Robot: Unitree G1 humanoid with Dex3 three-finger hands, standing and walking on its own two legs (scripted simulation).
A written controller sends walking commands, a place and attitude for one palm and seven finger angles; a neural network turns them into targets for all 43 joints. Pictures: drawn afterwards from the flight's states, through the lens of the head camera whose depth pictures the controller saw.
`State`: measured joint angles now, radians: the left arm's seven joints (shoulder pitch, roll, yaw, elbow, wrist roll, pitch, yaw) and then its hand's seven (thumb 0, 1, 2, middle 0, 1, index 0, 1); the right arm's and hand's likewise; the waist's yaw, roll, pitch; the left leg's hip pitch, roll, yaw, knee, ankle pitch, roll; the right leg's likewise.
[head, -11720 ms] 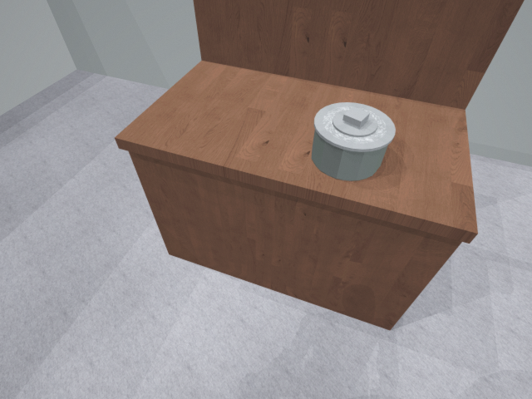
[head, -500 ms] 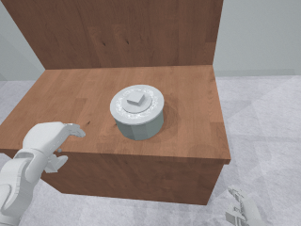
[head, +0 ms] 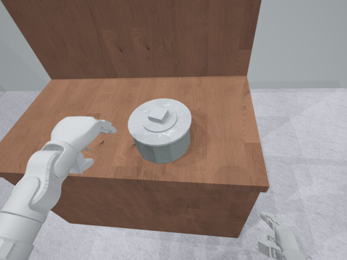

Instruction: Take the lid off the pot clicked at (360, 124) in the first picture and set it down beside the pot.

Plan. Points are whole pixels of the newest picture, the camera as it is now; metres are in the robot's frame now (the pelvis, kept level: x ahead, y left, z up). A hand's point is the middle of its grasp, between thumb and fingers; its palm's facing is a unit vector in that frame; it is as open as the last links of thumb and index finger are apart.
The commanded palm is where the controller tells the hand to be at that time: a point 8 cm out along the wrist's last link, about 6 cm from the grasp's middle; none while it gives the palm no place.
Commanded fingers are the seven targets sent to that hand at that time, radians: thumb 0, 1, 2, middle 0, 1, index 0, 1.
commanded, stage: move the open hand above the knob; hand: left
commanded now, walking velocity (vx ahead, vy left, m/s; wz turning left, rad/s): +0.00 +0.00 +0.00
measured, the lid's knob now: (158, 114) +0.51 +0.10 +0.03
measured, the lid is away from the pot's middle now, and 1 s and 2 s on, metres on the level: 0.00 0.00 0.00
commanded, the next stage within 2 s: none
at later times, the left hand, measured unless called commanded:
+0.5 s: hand (118, 142) +0.36 +0.17 +0.09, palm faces -0.27 -0.02 -0.96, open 10.1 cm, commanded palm +0.35 +0.18 +0.16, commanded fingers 0.00 -0.28 1.38 -0.83 -0.08 -0.83 -0.08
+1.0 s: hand (132, 119) +0.43 +0.15 +0.09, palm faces -0.28 -0.05 -0.96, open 10.1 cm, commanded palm +0.42 +0.14 +0.16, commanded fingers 0.00 -0.28 1.38 -0.83 -0.08 -0.83 -0.08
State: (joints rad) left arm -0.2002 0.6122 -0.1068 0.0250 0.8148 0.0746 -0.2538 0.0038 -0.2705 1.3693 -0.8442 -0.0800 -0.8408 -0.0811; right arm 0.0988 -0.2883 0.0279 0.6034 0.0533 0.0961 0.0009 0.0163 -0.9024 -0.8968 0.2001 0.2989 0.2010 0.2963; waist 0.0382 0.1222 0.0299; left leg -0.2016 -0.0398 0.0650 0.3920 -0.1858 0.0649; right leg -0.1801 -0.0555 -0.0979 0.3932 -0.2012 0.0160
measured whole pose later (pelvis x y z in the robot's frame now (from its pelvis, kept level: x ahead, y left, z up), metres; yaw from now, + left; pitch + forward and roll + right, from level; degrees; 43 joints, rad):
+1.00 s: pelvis +0.02 -0.02 +0.00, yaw -1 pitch +4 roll +0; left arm -0.64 0.45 -0.28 0.50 0.85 0.27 -0.25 0.00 -0.27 1.38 -0.84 -0.08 -0.83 -0.08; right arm 0.14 -0.30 0.03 0.63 0.09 0.16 0.02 0.01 -0.90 -0.90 0.20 0.30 0.20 0.30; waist -0.02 0.11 -0.02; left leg -0.28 -0.02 0.07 0.44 -0.23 0.04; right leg -0.27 -0.04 -0.08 0.46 -0.26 0.00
